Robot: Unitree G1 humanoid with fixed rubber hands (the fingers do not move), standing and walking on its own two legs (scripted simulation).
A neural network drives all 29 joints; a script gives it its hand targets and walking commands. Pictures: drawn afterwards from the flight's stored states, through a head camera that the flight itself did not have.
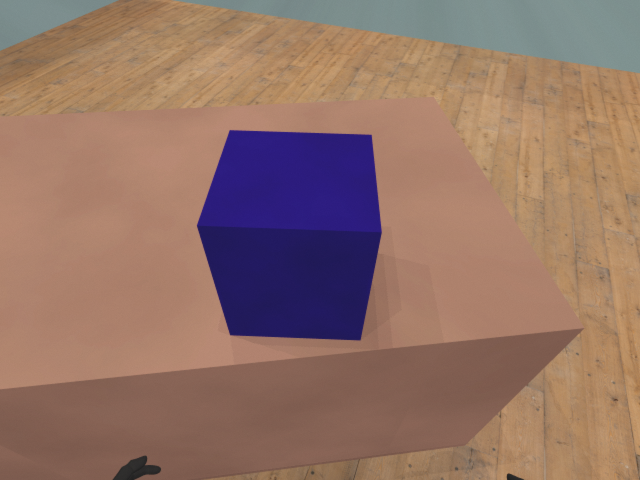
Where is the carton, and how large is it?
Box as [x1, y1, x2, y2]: [197, 130, 381, 339]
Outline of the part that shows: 230,130 197,224 230,334 360,339 381,233 371,135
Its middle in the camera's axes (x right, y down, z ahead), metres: -0.03 -0.01 +0.60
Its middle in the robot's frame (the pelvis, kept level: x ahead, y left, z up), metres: +0.46 +0.05 +0.03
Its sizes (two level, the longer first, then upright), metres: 0.210 0.200 0.250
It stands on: a pedestal, 0.67 m high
